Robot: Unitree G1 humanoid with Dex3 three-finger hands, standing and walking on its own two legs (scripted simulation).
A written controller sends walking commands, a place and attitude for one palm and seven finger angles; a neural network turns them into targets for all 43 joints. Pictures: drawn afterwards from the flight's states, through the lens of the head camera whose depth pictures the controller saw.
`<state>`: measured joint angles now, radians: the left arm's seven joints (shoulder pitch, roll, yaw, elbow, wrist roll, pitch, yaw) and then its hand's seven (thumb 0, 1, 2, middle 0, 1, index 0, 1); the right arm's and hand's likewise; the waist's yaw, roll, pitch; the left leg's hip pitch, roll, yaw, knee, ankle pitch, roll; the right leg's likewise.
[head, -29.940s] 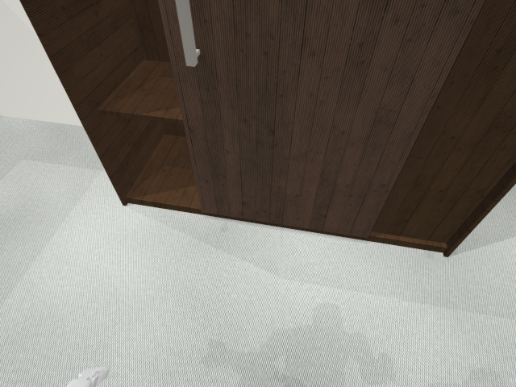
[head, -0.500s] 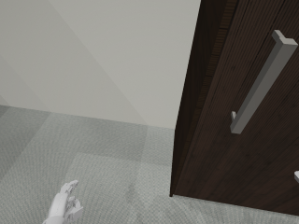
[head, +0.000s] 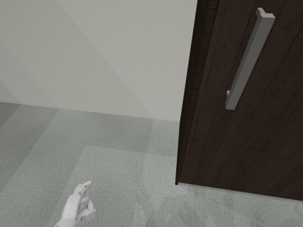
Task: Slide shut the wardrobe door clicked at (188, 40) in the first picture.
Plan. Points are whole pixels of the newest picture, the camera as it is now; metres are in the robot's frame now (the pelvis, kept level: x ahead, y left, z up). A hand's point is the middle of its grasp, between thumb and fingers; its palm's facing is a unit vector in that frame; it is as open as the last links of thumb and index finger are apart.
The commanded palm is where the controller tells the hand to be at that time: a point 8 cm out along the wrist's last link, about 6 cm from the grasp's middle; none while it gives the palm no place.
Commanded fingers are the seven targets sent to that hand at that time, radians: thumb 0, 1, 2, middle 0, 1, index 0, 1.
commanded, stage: step back with the hand held close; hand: right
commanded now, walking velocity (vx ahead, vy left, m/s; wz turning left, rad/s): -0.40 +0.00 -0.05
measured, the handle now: (242, 65) +0.49 -0.23 +0.20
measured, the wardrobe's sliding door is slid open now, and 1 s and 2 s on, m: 0.00 0.00 0.00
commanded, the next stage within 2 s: stop stepping back and stand still in 0.30 s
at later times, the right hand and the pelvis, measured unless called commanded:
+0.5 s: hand out of the picture +0.07 -0.28 +0.17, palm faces +0.41 +0.81 -0.41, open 7.4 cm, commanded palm +0.02 -0.32 +0.18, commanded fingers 0.00 -0.90 -0.90 0.20 0.30 0.20 0.30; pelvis -0.13 -0.02 +0.00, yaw +2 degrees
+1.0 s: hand out of the picture -0.01 -0.32 +0.17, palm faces +0.49 +0.81 -0.34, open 7.4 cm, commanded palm -0.07 -0.36 +0.18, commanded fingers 0.00 -0.90 -0.90 0.20 0.30 0.20 0.30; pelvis -0.20 -0.06 +0.00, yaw -1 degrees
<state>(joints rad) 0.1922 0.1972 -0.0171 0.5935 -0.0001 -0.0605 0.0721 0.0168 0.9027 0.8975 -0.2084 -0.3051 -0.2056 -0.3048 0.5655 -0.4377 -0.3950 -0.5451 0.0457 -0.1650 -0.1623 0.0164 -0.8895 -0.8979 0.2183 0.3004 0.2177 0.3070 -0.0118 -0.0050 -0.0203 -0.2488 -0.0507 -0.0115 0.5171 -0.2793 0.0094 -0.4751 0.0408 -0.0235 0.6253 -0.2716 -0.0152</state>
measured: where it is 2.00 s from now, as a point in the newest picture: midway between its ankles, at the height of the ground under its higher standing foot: outside the picture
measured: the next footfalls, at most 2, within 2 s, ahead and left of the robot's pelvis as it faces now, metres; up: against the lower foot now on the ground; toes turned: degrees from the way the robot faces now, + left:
right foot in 0.10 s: +0.08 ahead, -0.10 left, +0.00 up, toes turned +0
left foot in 0.42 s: -0.14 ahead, +0.11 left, +0.00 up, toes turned +1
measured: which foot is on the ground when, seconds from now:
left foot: down 0.00-0.14, up 0.16-0.40, down 0.42-1.00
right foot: up 0.00-0.08, down 0.10-0.44, up 0.46-0.58, down 0.60-1.00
